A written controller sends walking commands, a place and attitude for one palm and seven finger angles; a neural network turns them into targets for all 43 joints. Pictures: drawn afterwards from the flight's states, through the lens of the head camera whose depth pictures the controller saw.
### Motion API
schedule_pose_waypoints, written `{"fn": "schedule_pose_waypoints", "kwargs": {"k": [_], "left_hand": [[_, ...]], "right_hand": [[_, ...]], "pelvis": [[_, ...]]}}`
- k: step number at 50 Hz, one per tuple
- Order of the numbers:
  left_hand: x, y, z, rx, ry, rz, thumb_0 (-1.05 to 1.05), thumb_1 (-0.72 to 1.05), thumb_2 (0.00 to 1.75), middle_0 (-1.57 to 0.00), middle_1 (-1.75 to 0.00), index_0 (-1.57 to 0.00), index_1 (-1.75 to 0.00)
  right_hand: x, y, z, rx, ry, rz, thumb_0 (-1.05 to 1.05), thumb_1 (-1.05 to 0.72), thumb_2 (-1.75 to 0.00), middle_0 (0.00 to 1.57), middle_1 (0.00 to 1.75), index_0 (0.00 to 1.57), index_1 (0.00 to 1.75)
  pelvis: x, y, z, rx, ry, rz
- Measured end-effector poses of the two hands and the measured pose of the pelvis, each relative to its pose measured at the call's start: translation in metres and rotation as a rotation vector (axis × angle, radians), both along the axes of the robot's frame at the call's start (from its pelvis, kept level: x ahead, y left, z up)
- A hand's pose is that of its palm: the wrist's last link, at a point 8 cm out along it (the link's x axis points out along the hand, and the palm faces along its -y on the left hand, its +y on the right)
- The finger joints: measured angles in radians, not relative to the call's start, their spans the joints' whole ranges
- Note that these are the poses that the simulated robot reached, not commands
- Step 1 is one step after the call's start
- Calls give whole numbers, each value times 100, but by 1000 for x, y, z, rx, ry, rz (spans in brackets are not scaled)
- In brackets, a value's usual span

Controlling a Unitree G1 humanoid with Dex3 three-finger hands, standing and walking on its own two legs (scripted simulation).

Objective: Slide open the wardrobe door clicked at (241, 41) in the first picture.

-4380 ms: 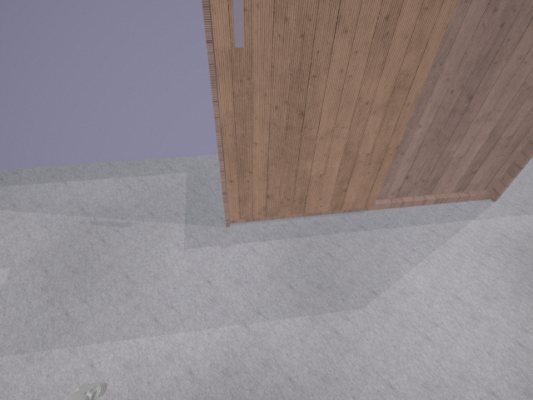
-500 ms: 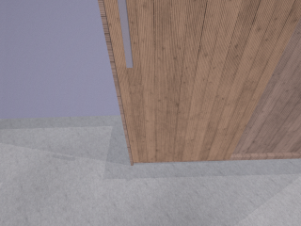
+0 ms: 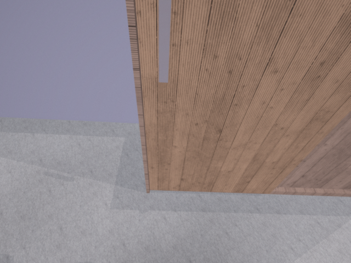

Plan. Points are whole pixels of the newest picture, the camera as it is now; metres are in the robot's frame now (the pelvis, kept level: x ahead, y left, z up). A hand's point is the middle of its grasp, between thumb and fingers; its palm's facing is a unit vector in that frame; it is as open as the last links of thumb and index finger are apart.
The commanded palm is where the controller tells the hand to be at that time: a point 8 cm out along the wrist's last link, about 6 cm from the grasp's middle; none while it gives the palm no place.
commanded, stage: take the last steps up to it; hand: left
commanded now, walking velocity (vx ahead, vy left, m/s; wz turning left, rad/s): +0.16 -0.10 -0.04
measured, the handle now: (165, 24) +0.56 +0.10 +0.26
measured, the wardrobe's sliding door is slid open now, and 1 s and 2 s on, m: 0.00 0.00 0.00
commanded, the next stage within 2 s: come to a stop and stand still in 0.04 s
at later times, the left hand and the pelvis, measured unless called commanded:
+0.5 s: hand (127, 244) +0.19 +0.14 -0.15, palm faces +0.02 -0.97 -0.23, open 7.3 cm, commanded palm none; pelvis +0.08 -0.03 +0.00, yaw +1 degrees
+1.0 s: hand out of the picture +0.00 +0.22 -0.16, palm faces +0.05 -0.98 -0.18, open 7.3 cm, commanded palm none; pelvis +0.03 +0.02 +0.02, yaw +0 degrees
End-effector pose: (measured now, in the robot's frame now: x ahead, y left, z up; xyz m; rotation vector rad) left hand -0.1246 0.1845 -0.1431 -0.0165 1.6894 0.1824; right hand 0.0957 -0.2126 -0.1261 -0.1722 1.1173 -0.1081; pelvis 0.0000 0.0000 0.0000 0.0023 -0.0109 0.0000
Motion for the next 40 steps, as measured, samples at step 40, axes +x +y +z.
{"fn": "schedule_pose_waypoints", "kwargs": {"k": [40], "left_hand": [[200, 74, -1, 118, -397, -92, 0, 91, 90, -20, -30, -20, -30]], "right_hand": [[-32, -2, 10, -57, 142, -75, 0, -91, -90, 19, 30, 19, 29]], "pelvis": [[34, 16, 7, -23, -18, 18]]}}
